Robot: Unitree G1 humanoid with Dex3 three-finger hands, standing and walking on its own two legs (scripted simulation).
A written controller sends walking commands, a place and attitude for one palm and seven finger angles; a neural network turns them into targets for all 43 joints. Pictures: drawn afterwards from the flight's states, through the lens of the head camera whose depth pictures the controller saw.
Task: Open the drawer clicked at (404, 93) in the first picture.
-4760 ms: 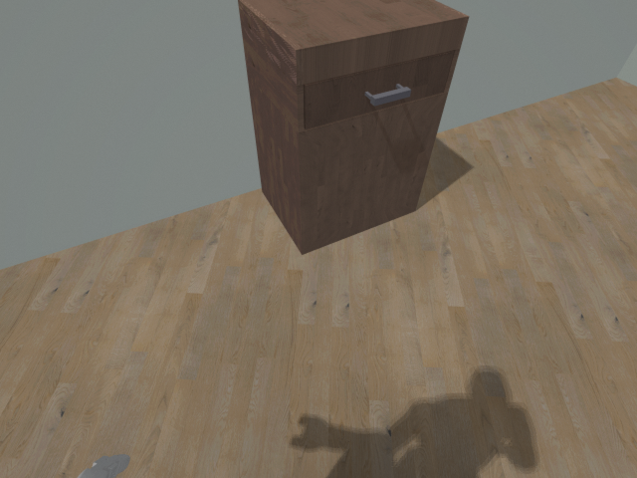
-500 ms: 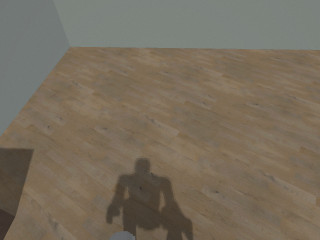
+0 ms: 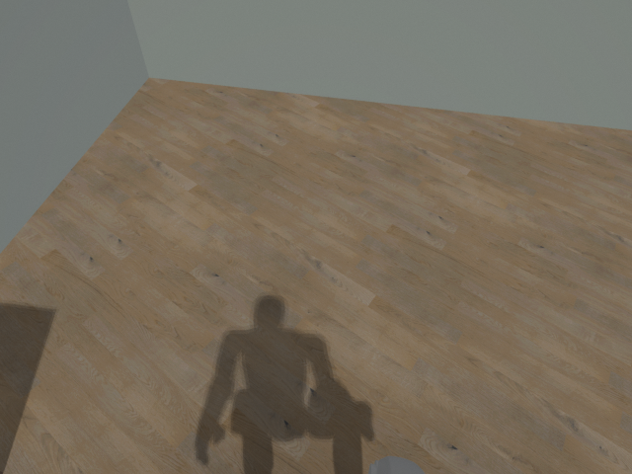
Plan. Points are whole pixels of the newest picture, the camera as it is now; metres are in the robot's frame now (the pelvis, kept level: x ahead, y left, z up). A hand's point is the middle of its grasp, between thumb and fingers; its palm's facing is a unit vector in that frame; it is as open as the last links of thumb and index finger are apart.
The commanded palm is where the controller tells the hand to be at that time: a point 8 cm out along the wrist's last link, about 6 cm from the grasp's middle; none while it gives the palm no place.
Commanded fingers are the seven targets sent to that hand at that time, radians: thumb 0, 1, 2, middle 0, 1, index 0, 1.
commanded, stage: turn to face it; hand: left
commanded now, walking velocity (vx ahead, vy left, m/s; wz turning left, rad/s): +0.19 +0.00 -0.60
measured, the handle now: out of the picture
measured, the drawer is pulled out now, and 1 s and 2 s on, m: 0.00 0.00 0.00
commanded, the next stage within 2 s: none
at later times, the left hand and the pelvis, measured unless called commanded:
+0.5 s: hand (232, 426) +0.21 +0.14 -0.16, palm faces +0.13 -0.97 -0.19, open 7.2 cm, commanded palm none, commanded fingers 0.00 0.90 0.90 -0.20 -0.30 -0.20 -0.30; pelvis +0.11 -0.04 -0.01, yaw +7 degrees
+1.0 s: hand out of the picture +0.13 +0.23 -0.16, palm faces +0.40 -0.88 -0.28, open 7.4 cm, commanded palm none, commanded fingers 0.00 0.90 0.90 -0.20 -0.30 -0.20 -0.30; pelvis +0.12 -0.01 +0.00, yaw +22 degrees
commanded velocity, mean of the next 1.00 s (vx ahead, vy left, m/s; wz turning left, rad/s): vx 0.01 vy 0.00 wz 0.54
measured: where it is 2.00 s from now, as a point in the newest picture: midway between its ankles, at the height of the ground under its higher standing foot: outside the picture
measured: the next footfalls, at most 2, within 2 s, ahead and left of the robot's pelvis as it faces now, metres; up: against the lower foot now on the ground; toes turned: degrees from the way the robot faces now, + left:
right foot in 0.28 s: +0.20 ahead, -0.17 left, +0.00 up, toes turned -10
left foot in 0.62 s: +0.17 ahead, +0.10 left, +0.00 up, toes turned +19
